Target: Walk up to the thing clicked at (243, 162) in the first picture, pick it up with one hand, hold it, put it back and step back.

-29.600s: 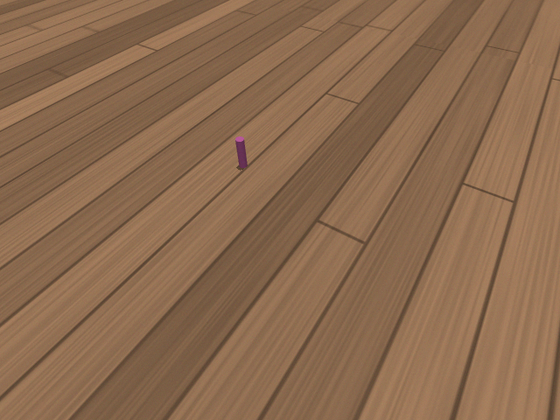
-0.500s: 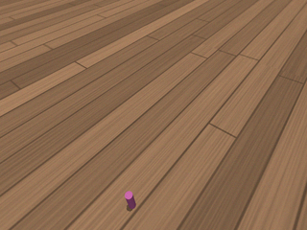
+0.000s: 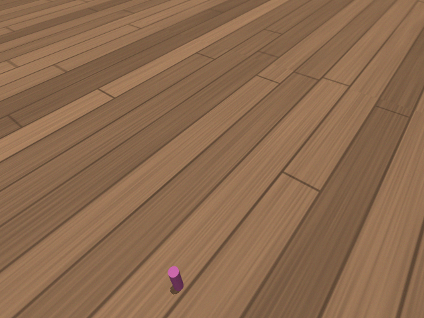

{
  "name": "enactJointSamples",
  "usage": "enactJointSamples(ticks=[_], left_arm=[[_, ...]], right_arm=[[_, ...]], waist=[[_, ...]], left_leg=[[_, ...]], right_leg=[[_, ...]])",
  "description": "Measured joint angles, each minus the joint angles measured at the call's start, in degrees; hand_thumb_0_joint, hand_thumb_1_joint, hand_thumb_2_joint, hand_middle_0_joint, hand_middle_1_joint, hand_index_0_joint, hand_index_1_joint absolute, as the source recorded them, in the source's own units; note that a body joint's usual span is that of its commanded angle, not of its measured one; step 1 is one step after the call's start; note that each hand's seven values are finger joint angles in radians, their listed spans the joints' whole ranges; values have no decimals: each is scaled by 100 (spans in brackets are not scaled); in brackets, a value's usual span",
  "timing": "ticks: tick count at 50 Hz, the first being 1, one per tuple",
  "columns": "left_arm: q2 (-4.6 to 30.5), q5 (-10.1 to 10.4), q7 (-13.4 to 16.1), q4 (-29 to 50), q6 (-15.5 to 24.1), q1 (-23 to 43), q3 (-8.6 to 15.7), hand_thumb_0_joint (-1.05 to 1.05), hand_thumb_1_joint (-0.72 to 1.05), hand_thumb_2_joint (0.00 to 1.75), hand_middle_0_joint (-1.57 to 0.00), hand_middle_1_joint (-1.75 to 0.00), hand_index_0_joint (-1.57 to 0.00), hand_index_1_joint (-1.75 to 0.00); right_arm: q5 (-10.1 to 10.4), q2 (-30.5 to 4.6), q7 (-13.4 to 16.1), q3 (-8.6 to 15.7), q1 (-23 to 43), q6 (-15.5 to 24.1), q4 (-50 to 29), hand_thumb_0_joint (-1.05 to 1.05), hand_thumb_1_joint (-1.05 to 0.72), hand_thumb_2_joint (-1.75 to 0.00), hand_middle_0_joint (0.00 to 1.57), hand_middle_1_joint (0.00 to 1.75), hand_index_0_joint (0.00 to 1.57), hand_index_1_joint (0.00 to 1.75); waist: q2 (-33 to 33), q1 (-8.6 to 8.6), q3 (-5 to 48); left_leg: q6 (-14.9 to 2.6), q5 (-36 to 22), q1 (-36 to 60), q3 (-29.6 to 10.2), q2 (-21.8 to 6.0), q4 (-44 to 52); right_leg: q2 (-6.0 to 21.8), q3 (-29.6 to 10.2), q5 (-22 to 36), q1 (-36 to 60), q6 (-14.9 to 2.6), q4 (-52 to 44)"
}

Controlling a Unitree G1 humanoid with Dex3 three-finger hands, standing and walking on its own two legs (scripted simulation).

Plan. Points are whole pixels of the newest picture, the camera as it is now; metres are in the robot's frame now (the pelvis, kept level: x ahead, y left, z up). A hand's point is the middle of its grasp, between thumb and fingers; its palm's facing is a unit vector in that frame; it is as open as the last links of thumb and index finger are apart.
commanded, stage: stand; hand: left
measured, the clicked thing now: (176, 279) +0.41 +0.21 -0.69
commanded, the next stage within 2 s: step back in 1.04 s
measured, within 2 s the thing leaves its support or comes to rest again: neither
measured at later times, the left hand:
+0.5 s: hand out of the picture +0.07 +0.25 -0.16, palm faces -0.01 -0.94 -0.33, open 7.4 cm
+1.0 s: hand out of the picture +0.09 +0.25 -0.16, palm faces -0.01 -0.94 -0.33, open 7.4 cm
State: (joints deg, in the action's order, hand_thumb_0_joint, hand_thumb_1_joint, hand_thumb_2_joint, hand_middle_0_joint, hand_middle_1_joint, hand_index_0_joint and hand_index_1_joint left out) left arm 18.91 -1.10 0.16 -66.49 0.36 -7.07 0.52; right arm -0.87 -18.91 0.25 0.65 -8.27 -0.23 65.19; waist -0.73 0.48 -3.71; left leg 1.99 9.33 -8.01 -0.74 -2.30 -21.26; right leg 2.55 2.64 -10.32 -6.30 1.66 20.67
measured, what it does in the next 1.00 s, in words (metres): stands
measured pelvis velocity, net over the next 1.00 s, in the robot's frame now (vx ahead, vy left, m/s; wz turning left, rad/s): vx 0.02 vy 0.00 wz -0.01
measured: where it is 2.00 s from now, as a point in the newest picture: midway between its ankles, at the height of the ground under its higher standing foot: outside the picture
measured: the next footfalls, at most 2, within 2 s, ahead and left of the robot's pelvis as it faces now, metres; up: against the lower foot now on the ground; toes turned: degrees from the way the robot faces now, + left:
right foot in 1.72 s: -0.08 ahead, -0.08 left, +0.00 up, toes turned -1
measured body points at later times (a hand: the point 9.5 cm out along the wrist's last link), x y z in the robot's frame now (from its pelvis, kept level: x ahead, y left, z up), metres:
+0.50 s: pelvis +0.01 +0.00 +0.00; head +0.01 +0.00 +0.45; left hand +0.07 +0.30 -0.13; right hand +0.07 -0.29 -0.14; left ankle +0.03 +0.14 -0.75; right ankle +0.01 -0.14 -0.75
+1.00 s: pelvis +0.02 +0.00 +0.00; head +0.03 +0.00 +0.45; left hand +0.09 +0.30 -0.13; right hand +0.10 -0.30 -0.14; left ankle +0.03 +0.14 -0.75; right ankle +0.01 -0.14 -0.75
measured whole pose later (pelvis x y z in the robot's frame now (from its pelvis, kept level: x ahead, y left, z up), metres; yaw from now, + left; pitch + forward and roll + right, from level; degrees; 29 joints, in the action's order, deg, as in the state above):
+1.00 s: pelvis +0.02 +0.00 +0.00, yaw +0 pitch -3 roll +0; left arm 19.0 -0.7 -0.3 -65.7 0.3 -6.2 0.6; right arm -0.6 -19.4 0.1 0.1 -6.1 0.3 65.3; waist -0.7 0.3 -3.0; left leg 2.0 10.0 -6.7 -0.2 -2.2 -19.3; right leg 2.7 2.3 -11.1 -5.4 1.8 19.2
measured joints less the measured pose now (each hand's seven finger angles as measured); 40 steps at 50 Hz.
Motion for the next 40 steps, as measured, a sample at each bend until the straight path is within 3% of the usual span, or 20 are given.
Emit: enactJointSamples(ticks=[40], left_arm=[[20,34,-47,34,-10,23,12,0,90,90,-20,-30,-20,-30]], right_arm=[[15,-40,-25,-35,163,38,35,1,-91,-90,21,30,20,30]], waist=[[11,-13,32]], left_leg=[[-8,54,54,46,13,146]], right_leg=[[14,-34,-51,30,18,-128]])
